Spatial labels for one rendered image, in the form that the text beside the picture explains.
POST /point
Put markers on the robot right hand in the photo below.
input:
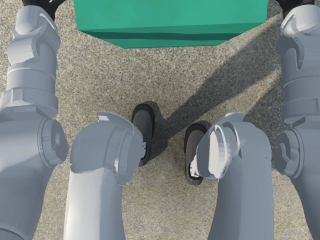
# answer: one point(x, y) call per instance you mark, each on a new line
point(288, 5)

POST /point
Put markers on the carton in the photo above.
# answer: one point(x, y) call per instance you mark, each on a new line
point(135, 24)

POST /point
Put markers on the right robot forearm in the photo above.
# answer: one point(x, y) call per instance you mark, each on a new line
point(299, 48)

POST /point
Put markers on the right robot upper arm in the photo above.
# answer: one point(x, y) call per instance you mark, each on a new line
point(297, 155)

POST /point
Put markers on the robot left hand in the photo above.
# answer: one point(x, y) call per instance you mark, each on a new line
point(49, 7)

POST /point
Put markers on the robot left foot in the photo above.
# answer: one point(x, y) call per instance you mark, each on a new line
point(143, 118)

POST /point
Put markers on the left robot forearm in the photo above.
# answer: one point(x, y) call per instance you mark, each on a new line
point(32, 65)

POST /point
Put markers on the left robot upper arm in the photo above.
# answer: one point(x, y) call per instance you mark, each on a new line
point(30, 149)

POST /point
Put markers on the right robot thigh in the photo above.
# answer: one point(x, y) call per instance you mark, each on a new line
point(244, 209)

